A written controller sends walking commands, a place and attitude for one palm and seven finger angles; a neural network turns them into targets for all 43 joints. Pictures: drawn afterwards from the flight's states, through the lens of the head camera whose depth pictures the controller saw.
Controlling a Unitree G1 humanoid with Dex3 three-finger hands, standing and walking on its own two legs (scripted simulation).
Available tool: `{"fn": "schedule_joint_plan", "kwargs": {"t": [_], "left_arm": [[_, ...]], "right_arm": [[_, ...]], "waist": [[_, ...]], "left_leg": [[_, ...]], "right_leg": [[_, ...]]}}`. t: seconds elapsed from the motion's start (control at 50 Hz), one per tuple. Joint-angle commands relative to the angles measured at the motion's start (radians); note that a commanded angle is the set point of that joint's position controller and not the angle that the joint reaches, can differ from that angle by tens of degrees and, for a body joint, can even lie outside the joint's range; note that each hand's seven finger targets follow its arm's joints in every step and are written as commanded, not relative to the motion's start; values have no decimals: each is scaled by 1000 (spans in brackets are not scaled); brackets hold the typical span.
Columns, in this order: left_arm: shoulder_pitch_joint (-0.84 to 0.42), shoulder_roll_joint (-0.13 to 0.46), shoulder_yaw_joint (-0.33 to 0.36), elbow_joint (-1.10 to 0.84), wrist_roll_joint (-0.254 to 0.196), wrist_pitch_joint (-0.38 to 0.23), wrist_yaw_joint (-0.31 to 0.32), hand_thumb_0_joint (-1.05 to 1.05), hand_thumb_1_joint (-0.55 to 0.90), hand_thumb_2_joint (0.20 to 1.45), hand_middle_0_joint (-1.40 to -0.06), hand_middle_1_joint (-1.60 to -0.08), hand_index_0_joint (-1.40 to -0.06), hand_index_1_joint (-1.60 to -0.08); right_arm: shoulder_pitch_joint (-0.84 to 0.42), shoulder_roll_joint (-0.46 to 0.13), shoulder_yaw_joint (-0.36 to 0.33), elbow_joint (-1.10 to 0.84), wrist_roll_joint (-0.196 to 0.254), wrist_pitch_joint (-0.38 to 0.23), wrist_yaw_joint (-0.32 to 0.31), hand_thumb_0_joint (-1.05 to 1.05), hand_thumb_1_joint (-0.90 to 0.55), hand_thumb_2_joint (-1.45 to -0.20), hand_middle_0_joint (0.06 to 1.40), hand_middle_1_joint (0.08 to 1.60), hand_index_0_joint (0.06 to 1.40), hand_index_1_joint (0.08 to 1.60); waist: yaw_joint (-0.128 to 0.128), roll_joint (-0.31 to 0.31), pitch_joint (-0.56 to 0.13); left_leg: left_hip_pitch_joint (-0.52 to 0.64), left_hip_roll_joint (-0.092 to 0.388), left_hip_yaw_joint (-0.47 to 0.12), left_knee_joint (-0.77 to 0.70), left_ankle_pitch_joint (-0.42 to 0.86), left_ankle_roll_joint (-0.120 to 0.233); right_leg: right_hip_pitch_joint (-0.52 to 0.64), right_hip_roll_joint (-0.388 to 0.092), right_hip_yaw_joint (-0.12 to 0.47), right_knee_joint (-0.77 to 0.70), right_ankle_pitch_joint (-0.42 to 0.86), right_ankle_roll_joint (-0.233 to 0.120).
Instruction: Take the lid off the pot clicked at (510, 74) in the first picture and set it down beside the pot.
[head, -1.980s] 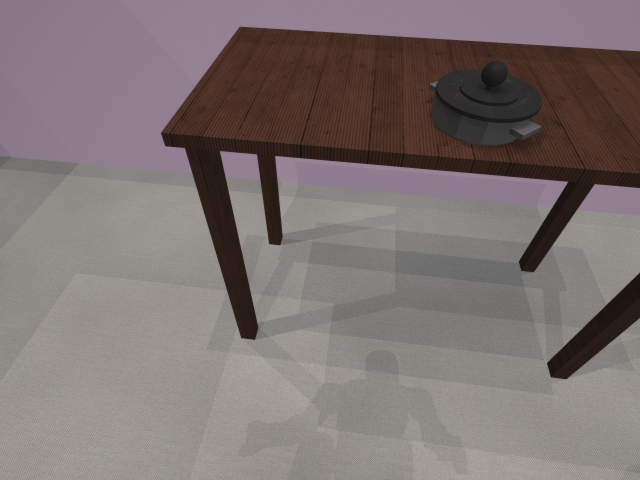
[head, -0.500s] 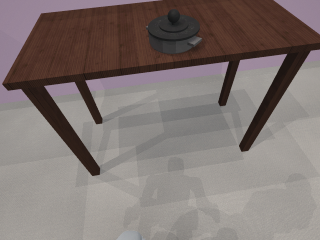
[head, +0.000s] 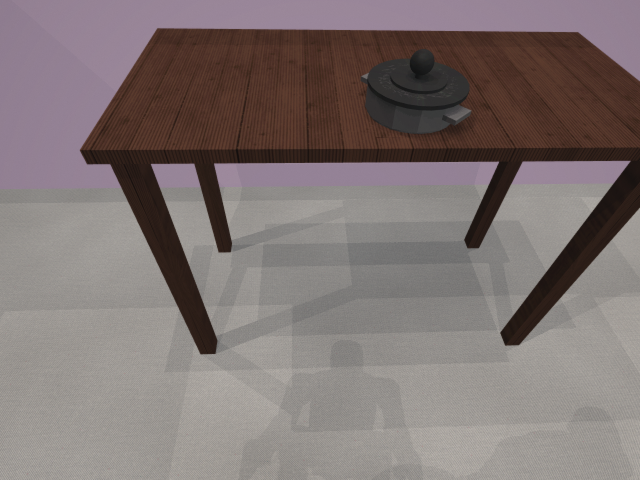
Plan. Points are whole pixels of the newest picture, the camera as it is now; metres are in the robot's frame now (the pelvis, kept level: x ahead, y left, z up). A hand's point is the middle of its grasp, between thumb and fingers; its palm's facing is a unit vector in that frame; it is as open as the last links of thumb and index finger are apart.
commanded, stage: take the last steps up to it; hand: left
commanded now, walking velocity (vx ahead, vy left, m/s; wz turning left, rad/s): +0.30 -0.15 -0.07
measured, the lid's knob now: (422, 62) +0.78 -0.13 +0.17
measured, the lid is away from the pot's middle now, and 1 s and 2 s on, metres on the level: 0.00 0.00 0.00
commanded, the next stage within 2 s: come to a stop and stand still in 0.76 s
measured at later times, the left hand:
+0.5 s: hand out of the picture +0.09 +0.07 -0.17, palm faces +0.08 -0.98 -0.20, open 7.4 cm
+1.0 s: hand (312, 412) +0.26 +0.03 -0.19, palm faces +0.03 -0.99 -0.15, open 7.4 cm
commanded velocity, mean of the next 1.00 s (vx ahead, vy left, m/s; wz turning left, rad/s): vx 0.15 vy -0.12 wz -0.04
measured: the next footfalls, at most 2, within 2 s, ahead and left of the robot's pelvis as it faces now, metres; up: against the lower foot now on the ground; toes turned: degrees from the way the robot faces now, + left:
right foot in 0.32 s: +0.11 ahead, -0.15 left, +0.00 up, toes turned -5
left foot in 0.84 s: +0.36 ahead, -0.07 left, +0.00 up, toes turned +5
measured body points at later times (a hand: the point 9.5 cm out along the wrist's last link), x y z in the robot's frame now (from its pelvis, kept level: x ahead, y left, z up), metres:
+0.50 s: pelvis +0.10 -0.10 +0.00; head +0.11 -0.11 +0.45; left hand +0.08 +0.12 -0.15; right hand +0.09 -0.35 -0.16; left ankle +0.07 +0.04 -0.65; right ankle +0.07 -0.15 -0.74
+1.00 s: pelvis +0.29 -0.14 +0.00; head +0.32 -0.11 +0.44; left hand +0.26 +0.08 -0.17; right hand +0.35 -0.38 -0.14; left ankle +0.32 -0.07 -0.74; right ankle +0.22 -0.28 -0.63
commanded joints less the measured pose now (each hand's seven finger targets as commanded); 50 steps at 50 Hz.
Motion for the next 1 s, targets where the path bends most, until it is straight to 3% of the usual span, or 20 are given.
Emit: {"fn": "schedule_joint_plan", "kwargs": {"t": [0.0, 0.06, 0.12, 0.2, 0.28, 0.3, 0.32, 0.34, 0.4, 0.44, 0.56, 0.66, 0.76, 0.78, 0.8, 0.82, 0.84, 0.9, 0.94, 0.98], "left_arm": [[66, 84, 17, -32, 13, -16, -13, 0, 900, 900, -200, -300, -200, -300], [68, 60, 18, -41, 19, -19, -26, 0, 900, 900, -200, -300, -200, -300], [13, 55, 23, -73, 18, -26, -41, 0, 900, 900, -200, -300, -200, -300], [-13, 59, 37, -102, 10, -43, -59, 0, 900, 900, -200, -300, -200, -300], [206, 67, 49, -16, 9, -47, -59, 0, 900, 900, -200, -300, -200, -300], [285, 143, 65, 3, 14, -54, -46, 0, 900, 900, -200, -300, -200, -300], [356, 217, 80, 13, 13, -56, -31, 0, 900, 900, -200, -300, -200, -300], [349, 199, 75, 12, -1, -52, -21, 0, 900, 900, -200, -300, -200, -300], [199, 105, 56, -13, 5, -68, -12, 0, 900, 900, -200, -300, -200, -300], [187, 60, 40, -19, 7, -83, -11, 0, 900, 900, -200, -300, -200, -300], [272, 23, 22, 27, 5, -100, 2, 0, 900, 900, -200, -300, -200, -300], [334, 17, 20, 52, 11, -91, 19, 0, 900, 900, -200, -300, -200, -300], [296, 66, 32, 39, 5, -88, 13, 0, 900, 900, -200, -300, -200, -300], [276, 72, 34, 31, -1, -86, 11, 0, 900, 900, -200, -300, -200, -300], [252, 46, 29, 14, -8, -84, 7, 0, 900, 900, -200, -300, -200, -300], [263, 2, 25, -15, -24, -79, -1, 0, 900, 900, -200, -300, -200, -300], [262, 47, 38, -27, -9, -65, 8, 0, 900, 900, -200, -300, -200, -300], [240, -22, 42, -47, 15, -24, -2, 0, 900, 900, -200, -300, -200, -300], [278, -35, 42, -28, 15, 10, -1, 0, 900, 900, -200, -300, -200, -300], [274, -19, 41, -37, 7, 28, 4, 0, 900, 900, -200, -300, -200, -300]], "right_arm": [[73, -140, -40, -34, -8, -13, -5, 0, -900, -900, 200, 300, 200, 300], [105, -185, -55, -34, -12, -18, -6, 0, -900, -900, 200, 300, 200, 300], [157, -212, -73, -31, -13, -35, -11, 0, -900, -900, 200, 300, 200, 300], [140, -205, -76, -35, -14, -56, -17, 0, -900, -900, 200, 300, 200, 300], [76, -182, -76, -34, -11, -50, -11, 0, -900, -900, 200, 300, 200, 300], [84, -127, -65, -46, -2, -49, -5, 0, -900, -900, 200, 300, 200, 300], [38, -75, -50, -85, 0, -51, 3, 0, -900, -900, 200, 300, 200, 300], [-14, -115, -62, -99, -9, -50, 10, 0, -900, -900, 200, 300, 200, 300], [-11, -100, -73, -68, -15, -45, 20, 0, -900, -900, 200, 300, 200, 300], [4, -62, -69, -54, -17, -39, 26, 0, -900, -900, 200, 300, 200, 300], [-66, -55, -76, -83, -10, -29, 20, 0, -900, -900, 200, 300, 200, 300], [-192, -43, -68, -117, -4, -37, 14, 0, -900, -900, 200, 300, 200, 300], [-43, -60, -71, -74, 2, -57, -18, 0, -900, -900, 200, 300, 200, 300], [68, -85, -79, -43, -1, -59, -28, 0, -900, -900, 200, 300, 200, 300], [218, -146, -99, -15, -11, -58, -37, 0, -900, -900, 200, 300, 200, 300], [295, -229, -120, -6, -19, -57, -43, 0, -900, -900, 200, 300, 200, 300], [226, -216, -95, -25, 6, -48, -35, 0, -900, -900, 200, 300, 200, 300], [-4, -55, -32, -85, 5, -67, -44, 0, -900, -900, 200, 300, 200, 300], [-29, -31, -28, -87, 4, -72, -40, 0, -900, -900, 200, 300, 200, 300], [-56, -76, -33, -101, 9, -62, -36, 0, -900, -900, 200, 300, 200, 300]], "waist": [[-16, -10, 43], [-36, 111, 111], [-72, 138, 136], [-58, 115, 82], [43, 34, -18], [79, -159, -37], [114, -388, -12], [103, -263, 45], [15, -37, 109], [-11, 29, 104], [-13, -57, 86], [17, -48, 84], [-70, -86, -8], [-127, -78, -51], [-196, -62, -114], [-182, 150, -198], [-112, 34, -175], [18, 49, 109], [52, 58, 69], [57, 112, 14]], "left_leg": [[-98, 145, -168, -196, -372, 67], [-75, 255, -335, -312, -533, 136], [61, 345, -428, -355, -407, 210], [114, 340, -303, -294, -99, 192], [-141, 188, -63, -54, -150, 73], [-332, 97, 44, 152, -255, 32], [-495, 31, 128, 432, -363, 12], [-525, 84, 74, 581, -324, 23], [-482, 160, 65, 707, -141, 19], [-444, 165, 91, 692, -51, 1], [-516, 151, 132, 617, 25, -16], [-492, 119, 185, 433, -12, 0], [-142, -3, 283, 190, 14, 60], [41, 28, 232, 112, 95, 90], [271, 192, 17, 66, 238, 159], [441, 522, -416, -36, 535, 322], [319, 607, -506, -129, 516, 361], [-125, 434, -182, -224, 554, 212], [-162, 345, 34, -191, 716, 157], [-116, 308, 111, -161, 779, 140]], "right_leg": [[-43, -53, 81, -83, -278, -8], [-169, 4, 3, 121, -195, -2], [-375, -25, 28, 320, -192, -11], [-353, -76, 53, 257, -162, -2], [137, -16, -34, -50, 31, 5], [296, -139, 140, -145, -145, -30], [304, -352, 501, -335, -407, -117], [207, -376, 547, -394, -502, -160], [50, -316, 406, -362, -329, -188], [31, -249, 262, -334, -51, -182], [167, -179, 121, -270, 528, -119], [254, -169, 129, -211, 865, -95], [228, -114, 65, 41, 1308, -48], [120, -100, 59, 219, 1251, -14], [-85, -61, 26, 470, 901, 8], [-360, 77, 9, 908, -112, 36], [-385, 47, 135, 1032, -264, -11], [-319, -41, 126, 910, -116, 22], [-240, -50, 104, 805, -67, 48], [-226, -49, 73, 703, -48, 61]]}}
